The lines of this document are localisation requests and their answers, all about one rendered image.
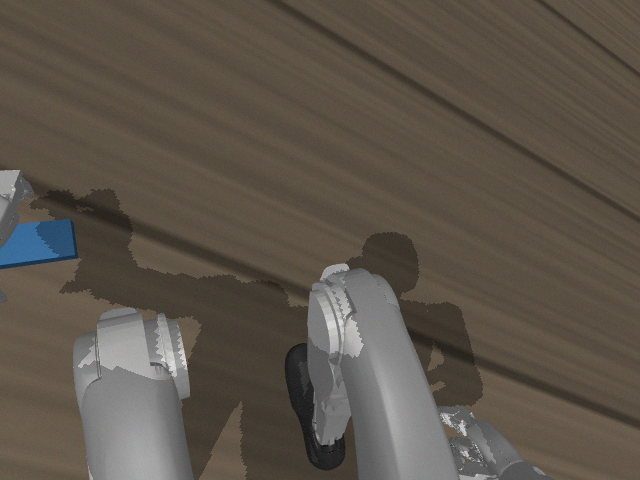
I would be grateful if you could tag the right robot hand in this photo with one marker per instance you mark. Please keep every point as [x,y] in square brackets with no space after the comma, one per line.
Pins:
[490,451]

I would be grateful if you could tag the small box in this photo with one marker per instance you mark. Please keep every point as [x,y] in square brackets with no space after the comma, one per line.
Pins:
[39,242]

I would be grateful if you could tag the left robot hand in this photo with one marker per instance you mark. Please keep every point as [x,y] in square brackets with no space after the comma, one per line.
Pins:
[13,189]

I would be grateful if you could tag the right robot arm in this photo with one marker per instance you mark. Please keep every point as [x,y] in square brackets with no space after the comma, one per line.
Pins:
[524,471]

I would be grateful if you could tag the right robot foot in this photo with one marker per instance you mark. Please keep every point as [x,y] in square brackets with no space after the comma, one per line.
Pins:
[301,393]

